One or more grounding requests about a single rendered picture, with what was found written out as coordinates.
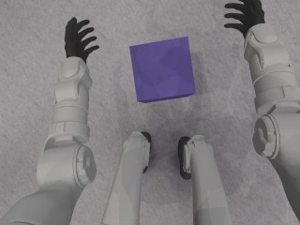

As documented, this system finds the robot left thigh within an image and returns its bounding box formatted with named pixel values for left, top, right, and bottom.
left=100, top=137, right=151, bottom=225

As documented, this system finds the robot left hand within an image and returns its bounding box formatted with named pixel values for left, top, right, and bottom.
left=64, top=17, right=99, bottom=64

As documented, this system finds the robot left forearm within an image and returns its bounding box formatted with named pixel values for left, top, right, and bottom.
left=37, top=56, right=93, bottom=184

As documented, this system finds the robot right hand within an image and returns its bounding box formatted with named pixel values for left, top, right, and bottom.
left=224, top=0, right=265, bottom=38

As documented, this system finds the left robot upper arm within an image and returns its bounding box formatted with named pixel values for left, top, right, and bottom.
left=0, top=144, right=97, bottom=225

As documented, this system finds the right robot upper arm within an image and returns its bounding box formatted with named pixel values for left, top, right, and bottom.
left=252, top=112, right=300, bottom=222

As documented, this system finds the carton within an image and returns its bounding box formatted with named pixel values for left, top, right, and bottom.
left=129, top=37, right=196, bottom=103

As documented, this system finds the robot right forearm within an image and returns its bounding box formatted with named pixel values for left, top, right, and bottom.
left=244, top=23, right=300, bottom=116

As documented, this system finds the robot left shin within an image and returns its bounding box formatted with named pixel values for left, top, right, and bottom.
left=122, top=131, right=146, bottom=150

